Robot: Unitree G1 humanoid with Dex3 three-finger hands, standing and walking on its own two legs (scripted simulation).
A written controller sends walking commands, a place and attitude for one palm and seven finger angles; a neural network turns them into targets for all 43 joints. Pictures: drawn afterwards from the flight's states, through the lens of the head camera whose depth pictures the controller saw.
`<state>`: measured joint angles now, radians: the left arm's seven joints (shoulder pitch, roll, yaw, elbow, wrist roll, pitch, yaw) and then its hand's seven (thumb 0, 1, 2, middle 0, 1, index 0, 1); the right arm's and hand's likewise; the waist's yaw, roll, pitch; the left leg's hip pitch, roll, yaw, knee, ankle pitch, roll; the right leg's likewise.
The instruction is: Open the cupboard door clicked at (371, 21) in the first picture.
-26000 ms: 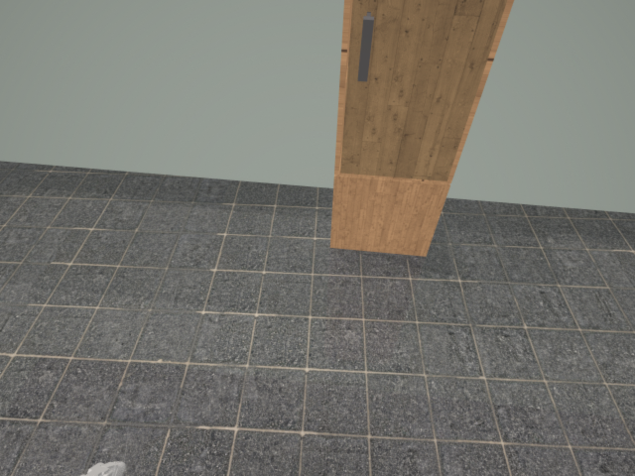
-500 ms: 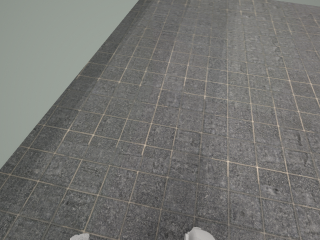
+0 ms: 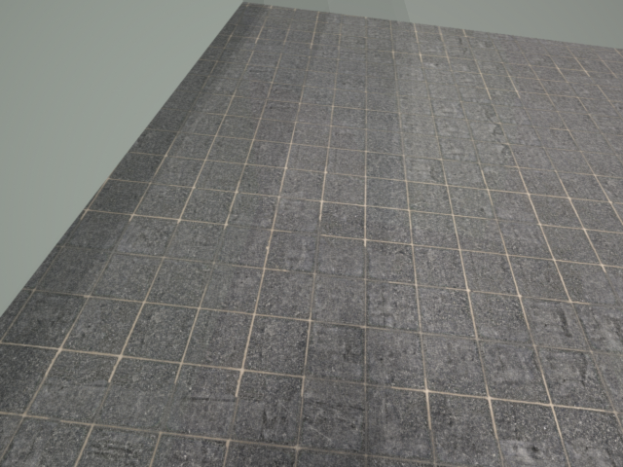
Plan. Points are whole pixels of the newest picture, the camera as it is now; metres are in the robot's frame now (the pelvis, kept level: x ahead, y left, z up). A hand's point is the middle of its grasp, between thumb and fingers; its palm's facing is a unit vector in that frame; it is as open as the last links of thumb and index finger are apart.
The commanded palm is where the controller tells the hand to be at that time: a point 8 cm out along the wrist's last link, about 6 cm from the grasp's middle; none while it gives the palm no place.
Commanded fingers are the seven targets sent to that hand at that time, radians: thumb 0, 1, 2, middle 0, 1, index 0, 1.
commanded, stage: turn to face it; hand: left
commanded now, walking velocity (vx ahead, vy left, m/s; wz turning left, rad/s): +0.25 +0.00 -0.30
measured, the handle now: out of the picture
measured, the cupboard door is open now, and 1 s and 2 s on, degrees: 49 49 49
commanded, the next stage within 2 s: none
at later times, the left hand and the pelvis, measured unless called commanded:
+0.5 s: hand (216, 399) +0.24 +0.16 -0.17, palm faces +0.21 -0.96 -0.18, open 7.2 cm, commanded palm none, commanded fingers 0.00 0.90 0.90 -0.20 -0.30 -0.20 -0.30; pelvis +0.19 -0.04 +0.01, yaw +11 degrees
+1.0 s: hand (228, 397) +0.24 +0.13 -0.14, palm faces +0.46 -0.84 -0.28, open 7.4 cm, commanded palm none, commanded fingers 0.00 0.90 0.90 -0.20 -0.30 -0.20 -0.30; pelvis +0.26 -0.09 +0.01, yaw +28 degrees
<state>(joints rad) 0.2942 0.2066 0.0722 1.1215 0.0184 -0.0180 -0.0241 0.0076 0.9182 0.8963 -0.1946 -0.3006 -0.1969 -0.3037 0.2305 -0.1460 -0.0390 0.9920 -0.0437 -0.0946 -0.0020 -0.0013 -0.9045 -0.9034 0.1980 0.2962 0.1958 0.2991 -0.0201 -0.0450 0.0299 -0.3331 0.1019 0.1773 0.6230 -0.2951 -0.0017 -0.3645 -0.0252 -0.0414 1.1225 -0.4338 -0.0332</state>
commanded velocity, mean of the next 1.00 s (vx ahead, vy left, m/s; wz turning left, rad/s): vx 0.01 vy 0.00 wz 0.53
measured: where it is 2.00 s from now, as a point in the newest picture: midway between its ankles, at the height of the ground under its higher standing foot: (346, 446)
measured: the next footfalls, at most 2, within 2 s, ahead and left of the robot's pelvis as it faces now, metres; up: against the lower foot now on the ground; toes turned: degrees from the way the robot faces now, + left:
right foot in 0.20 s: +0.22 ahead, -0.14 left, +0.00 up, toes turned -8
left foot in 0.54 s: +0.27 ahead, +0.09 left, +0.00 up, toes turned +20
